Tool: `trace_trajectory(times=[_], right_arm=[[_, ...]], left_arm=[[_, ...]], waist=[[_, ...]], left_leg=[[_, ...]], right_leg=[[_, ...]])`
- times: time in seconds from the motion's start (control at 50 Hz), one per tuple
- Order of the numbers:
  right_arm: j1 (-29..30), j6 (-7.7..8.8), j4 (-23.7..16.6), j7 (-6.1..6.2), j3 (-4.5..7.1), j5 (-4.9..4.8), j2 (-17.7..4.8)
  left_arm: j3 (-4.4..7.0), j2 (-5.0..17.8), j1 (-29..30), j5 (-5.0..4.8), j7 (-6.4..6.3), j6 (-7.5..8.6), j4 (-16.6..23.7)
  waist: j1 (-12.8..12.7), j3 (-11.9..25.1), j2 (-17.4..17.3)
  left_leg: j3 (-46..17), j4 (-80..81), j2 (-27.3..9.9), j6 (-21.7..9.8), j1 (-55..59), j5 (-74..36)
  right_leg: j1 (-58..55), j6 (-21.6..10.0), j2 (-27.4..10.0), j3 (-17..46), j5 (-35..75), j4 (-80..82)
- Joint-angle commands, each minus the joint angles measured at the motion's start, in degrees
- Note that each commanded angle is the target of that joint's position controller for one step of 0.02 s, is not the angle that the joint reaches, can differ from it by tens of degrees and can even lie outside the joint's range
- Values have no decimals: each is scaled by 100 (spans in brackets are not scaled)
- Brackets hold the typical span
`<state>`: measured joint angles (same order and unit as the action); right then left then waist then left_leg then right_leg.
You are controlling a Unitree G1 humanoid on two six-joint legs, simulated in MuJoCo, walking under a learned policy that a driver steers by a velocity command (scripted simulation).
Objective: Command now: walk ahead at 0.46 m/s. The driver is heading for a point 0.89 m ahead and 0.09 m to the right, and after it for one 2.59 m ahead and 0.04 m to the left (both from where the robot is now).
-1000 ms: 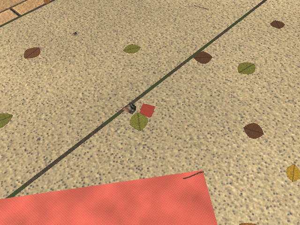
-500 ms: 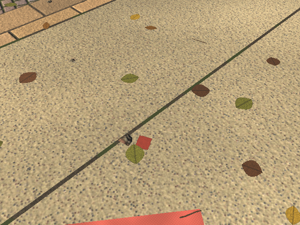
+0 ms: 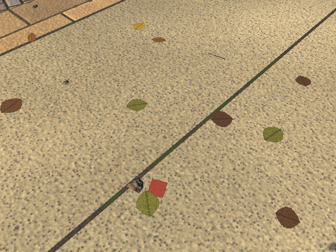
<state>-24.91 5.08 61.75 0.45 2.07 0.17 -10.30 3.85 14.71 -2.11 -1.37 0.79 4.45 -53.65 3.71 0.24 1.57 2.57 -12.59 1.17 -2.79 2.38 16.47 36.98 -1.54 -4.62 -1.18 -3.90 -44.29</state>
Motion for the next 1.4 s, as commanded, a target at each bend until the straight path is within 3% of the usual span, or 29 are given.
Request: trace_trajectory(times=[0.02, 0.12, 0.18, 0.2, 0.22, 0.24, 0.26, 0.3, 0.34, 0.46, 0.54, 0.64, 0.7, 0.74, 0.76, 0.78, 0.8, 0.84, 0.86, 0.96, 1.08, 1.18, 1.26, 1.28, 1.3, 1.32, 1.34, 1.36, 1.4], right_arm=[[-167, 64, -184, 80, 193, -32, -1022], [-182, 1, -106, 89, 281, -91, -1101], [57, -118, -203, 89, 305, -52, -1176], [42, -116, -338, 72, 224, 35, -998], [-748, 6, -347, -19, -16, -44, -105], [-256, 172, -334, -66, 105, -194, -648], [332, 255, -571, -69, 197, -325, -946], [767, 259, -663, 45, 273, -214, -984], [462, 96, -631, 85, 291, -162, -730], [1549, -36, -1079, 102, 315, -41, -751], [2344, 9, -1277, 3, 234, -81, -620], [3053, 57, -1570, -174, 163, -157, -687], [2602, 113, -1543, -237, 249, -169, -970], [800, 133, -1033, -175, 515, -90, -1524], [21, 105, -894, -133, 656, 32, -2106], [-117, 91, -875, -154, 551, 0, -1818], [288, 117, -921, -151, 424, -36, -1415], [1177, 154, -1077, -152, 295, 2, -1008], [1408, 186, -1083, -163, 243, 40, -824], [1259, 235, -885, -69, 297, 118, -954], [991, 171, -835, 109, 317, 82, -1096], [437, -14, -689, 152, 382, -10, -1228], [488, -171, -656, 174, 405, -75, -1413], [618, -183, -647, 152, 384, -107, -1435], [632, -123, -708, 119, 347, -86, -1399], [93, -21, -778, -2, 130, 112, -663], [-88, 112, -569, -59, 160, -240, -883], [649, 129, -733, -65, 288, -480, -1193], [1130, -2, -774, 63, 302, -273, -1029]], left_arm=[[-74, 41, 1012, -11, 68, 44, 530], [-16, 323, 1184, -33, 199, 113, 737], [284, 859, -658, -20, 130, 87, 243], [389, 1216, -1710, 58, 71, 54, 18], [378, 1403, -2078, 129, 99, 44, -105], [244, 942, -1907, 72, 105, 52, -112], [176, 740, -1302, 35, 96, 91, -15], [74, 441, -525, 141, 140, 194, 120], [6, 264, -462, 200, 170, 230, 35], [76, 702, -1150, 157, -73, 196, -176], [79, 753, -1586, 81, -116, 154, -265], [121, 833, -2084, 32, -126, 31, -474], [179, 970, -1920, 23, -146, -58, -449], [67, 683, -1798, 68, -140, -94, -319], [-96, 121, -2289, 114, -109, -17, -193], [-136, 89, -2341, 22, -85, 126, -253], [29, 661, -1890, -149, -77, 194, -178], [76, 665, -1357, -131, -139, 177, -69], [129, 608, -1393, -89, -168, 88, -105], [159, 270, -1328, -63, -150, -191, -26], [120, 161, -359, 29, 21, -148, 365], [27, 48, 455, 22, 206, -154, 848], [154, 293, -168, 87, 281, -120, 887], [290, 561, -1038, 88, 244, -87, 629], [433, 1042, -1693, 159, 114, -97, 433], [429, 1509, -1970, 312, -15, -120, 328], [323, 1232, -2390, 329, -17, -109, 390], [288, 1073, -1948, 272, -29, -99, 442], [141, 547, -947, 136, -32, -8, 525]], waist=[[27, -774, -702], [-219, -644, -690], [-1169, 572, -894], [-1461, 1352, -310], [-910, 2262, 1265], [-1121, 1976, 834], [-986, 1015, 659], [-563, 279, -135], [-240, 218, 99], [-380, -306, 66], [-640, -368, 85], [-830, -528, 138], [-440, -257, 340], [346, 924, 71], [272, 1786, -1152], [308, 2290, -1734], [291, 1498, -1237], [-40, 517, -624], [-225, 260, -691], [-441, -118, -557], [-225, -427, -421], [25, -682, -317], [-546, -159, -721], [-1025, 286, -710], [-1286, 806, -405], [-817, 1757, 1151], [-1087, 3013, 625], [-1114, 2249, 393], [-686, 854, -127]], left_leg=[[-560, 725, -1243, -686, -631, -2240], [-433, 178, -1606, -572, 341, -3545], [-154, -2081, -1314, -283, 60, -5682], [-43, -3903, -993, -140, -1420, -3805], [-378, -5996, 188, 177, -3470, 1101], [-1127, -6739, 24, 24, -4053, 1533], [-923, -6823, -276, -58, -4482, 1104], [-734, -6188, -792, -85, -3924, 214], [-778, -5786, -1011, -90, -3341, 24], [-611, -3963, -1154, 245, -4175, -1290], [-324, -2597, -856, 277, -3914, -2225], [-284, -1840, -682, 167, -3995, -1802], [-132, -1582, -445, -84, -3190, -1192], [-344, -1660, -587, -484, -533, -1292], [-2664, -1438, -2087, -1206, 1719, -642], [-4427, -546, -2611, -1538, 2131, -11], [-3676, -500, -2407, -1224, 1536, 191], [-2145, -166, -1978, -827, -106, -385], [-1626, 52, -1756, -695, -642, -653], [-447, 522, -1587, -699, -1132, -1619], [494, 697, -1486, -525, -811, -1981], [847, 267, -1799, -509, 325, -2813], [908, -1293, -1782, -388, 367, -6401], [942, -2248, -1570, -224, 110, -6297], [933, -3540, -1243, 38, -1036, -4780], [691, -5950, -173, 398, -3185, 1889], [-1089, -6899, 244, 396, -3421, 2767], [-1194, -6771, -125, 348, -3765, 2340], [-750, -5918, -619, 396, -3815, 1473]], right_leg=[[-74, 0, 207, -248, 696, 931], [-344, -379, 309, -163, 396, 1492], [-2899, -748, 689, -387, 152, 1454], [-4796, -1097, -390, 879, -57, 1249], [-6373, -2055, -1787, 3930, -1583, 2149], [-6059, -1829, -1620, 4393, -2160, 2768], [-5197, -1576, -1466, 3461, -1859, 2909], [-3390, -1320, -1093, 2230, -662, 3214], [-2640, -1273, -851, 1673, -440, 3502], [-2480, -1265, -747, 1048, -235, 3973], [-2740, -1028, -541, 551, 92, 3901], [-3669, -964, -904, 558, 216, 3462], [-3985, -784, -1049, 557, 1445, 2806], [-3078, -473, -491, 141, 2125, 572], [-823, -58, 374, -225, -97, -1711], [143, -49, 770, 592, -2913, -2785], [671, -152, 434, 923, -2687, -3277], [438, -221, -123, 693, -1672, -2792], [133, -222, -291, 727, -1359, -2471], [195, -136, -343, 838, -394, -1827], [348, -65, -195, 408, 949, -100], [773, -232, -85, -31, 447, 604], [-897, -561, 640, -552, -483, 932], [-2095, -737, 798, -489, 269, 1570], [-3773, -968, 259, 181, 2209, 1544], [-6055, -1958, -1644, 2242, 5479, 869], [-6402, -2532, -2215, 3370, 5342, 1309], [-5674, -2154, -1887, 2337, 4970, 1614], [-3894, -1539, -1392, 1343, 3510, 2176]])
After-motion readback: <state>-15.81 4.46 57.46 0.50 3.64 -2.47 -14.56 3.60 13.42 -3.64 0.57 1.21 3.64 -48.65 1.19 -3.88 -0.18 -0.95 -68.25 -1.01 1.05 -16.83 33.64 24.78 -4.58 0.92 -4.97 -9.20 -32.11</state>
